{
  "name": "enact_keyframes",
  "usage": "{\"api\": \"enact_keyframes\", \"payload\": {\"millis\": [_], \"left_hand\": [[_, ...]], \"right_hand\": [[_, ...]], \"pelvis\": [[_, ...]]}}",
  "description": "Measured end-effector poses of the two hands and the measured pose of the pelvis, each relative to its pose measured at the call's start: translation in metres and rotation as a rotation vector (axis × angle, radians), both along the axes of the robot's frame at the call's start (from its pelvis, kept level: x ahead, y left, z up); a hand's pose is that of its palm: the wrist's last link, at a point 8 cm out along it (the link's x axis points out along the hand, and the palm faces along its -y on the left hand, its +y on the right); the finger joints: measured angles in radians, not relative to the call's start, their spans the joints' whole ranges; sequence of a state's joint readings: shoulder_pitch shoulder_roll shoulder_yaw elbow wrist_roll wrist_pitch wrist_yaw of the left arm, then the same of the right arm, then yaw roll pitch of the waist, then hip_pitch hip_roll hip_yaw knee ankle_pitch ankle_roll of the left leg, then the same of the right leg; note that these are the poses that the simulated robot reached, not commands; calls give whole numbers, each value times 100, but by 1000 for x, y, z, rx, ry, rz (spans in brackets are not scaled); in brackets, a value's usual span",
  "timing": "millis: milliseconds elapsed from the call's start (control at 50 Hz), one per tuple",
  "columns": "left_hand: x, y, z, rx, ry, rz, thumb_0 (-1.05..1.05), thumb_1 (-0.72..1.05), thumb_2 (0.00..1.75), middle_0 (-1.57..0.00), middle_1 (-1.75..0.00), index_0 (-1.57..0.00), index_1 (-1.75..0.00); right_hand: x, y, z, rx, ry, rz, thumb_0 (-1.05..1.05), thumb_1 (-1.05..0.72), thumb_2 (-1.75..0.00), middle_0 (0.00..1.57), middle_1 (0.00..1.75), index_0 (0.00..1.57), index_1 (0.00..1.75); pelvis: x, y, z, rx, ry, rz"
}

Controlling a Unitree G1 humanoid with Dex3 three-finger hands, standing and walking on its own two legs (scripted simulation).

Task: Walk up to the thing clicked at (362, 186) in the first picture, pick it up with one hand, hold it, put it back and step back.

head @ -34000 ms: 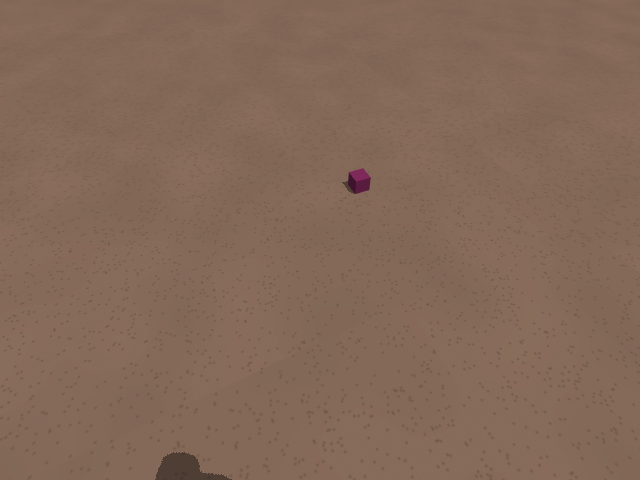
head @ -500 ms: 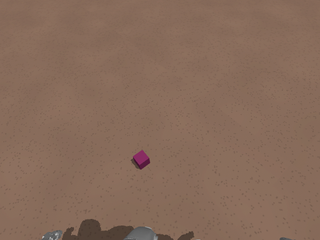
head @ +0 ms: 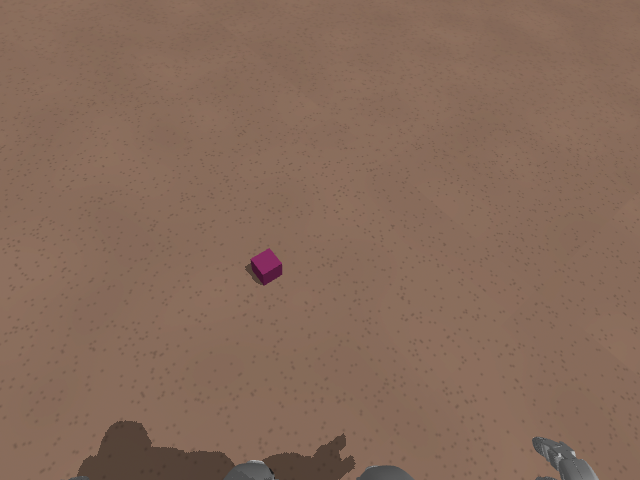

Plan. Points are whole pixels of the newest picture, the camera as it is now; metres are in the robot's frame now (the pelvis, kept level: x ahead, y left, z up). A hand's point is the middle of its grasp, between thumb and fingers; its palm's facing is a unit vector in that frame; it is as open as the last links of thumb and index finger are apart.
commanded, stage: step back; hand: left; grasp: from above
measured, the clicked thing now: (266, 266) +0.80 +0.19 -0.73
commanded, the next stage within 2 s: stand in 1.88 s
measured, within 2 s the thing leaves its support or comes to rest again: neither
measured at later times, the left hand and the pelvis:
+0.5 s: hand out of the picture -0.03 +0.24 -0.15, palm faces +0.04 -0.92 -0.40, open 7.4 cm; pelvis -0.17 -0.03 -0.01, yaw +2 degrees
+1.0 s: hand out of the picture -0.25 +0.18 -0.14, palm faces +0.03 -0.90 -0.43, open 7.4 cm; pelvis -0.29 -0.09 +0.00, yaw +1 degrees
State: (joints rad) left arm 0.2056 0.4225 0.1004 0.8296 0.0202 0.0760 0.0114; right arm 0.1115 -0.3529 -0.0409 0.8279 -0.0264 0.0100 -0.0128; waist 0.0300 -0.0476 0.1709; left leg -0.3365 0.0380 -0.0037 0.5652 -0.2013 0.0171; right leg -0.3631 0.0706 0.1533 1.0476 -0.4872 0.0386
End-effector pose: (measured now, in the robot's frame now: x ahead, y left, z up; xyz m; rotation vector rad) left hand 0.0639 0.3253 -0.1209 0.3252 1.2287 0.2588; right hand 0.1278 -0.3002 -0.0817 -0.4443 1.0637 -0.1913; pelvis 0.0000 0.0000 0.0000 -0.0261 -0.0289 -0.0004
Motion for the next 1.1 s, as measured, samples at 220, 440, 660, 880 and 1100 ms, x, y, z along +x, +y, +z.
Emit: {"api": "enact_keyframes", "payload": {"millis": [220,440,660,880,1100], "left_hand": [[-87,-44,14,26,20,-37,1,90,89,-21,-30,-20,-30],[-97,-36,12,52,-159,-59,1,90,90,-21,-30,-20,-30],[-180,-66,5,-28,-99,-45,1,90,90,-21,-30,-20,-30],[-301,-104,9,27,18,-27,1,90,89,-21,-30,-20,-30],[-332,-88,23,65,-40,45,1,90,89,-21,-30,-21,-30]], "right_hand": [[-80,-42,-31,61,-5,-62,0,-91,-90,20,30,21,30],[-201,-41,-41,17,150,-47,1,-91,-90,20,30,21,30],[-258,-57,-10,-6,80,-32,1,-90,-90,21,31,21,30],[-303,-111,-30,46,2,-70,1,-91,-90,20,30,21,30],[-363,-97,-49,86,196,-27,1,-91,-90,20,30,20,30]], "pelvis": [[-79,-30,-8,45,-21,-27],[-151,-30,-17,48,-4,65],[-223,-51,-1,11,4,26],[-280,-92,-10,36,-22,-29],[-297,-90,-7,39,-2,68]]}}
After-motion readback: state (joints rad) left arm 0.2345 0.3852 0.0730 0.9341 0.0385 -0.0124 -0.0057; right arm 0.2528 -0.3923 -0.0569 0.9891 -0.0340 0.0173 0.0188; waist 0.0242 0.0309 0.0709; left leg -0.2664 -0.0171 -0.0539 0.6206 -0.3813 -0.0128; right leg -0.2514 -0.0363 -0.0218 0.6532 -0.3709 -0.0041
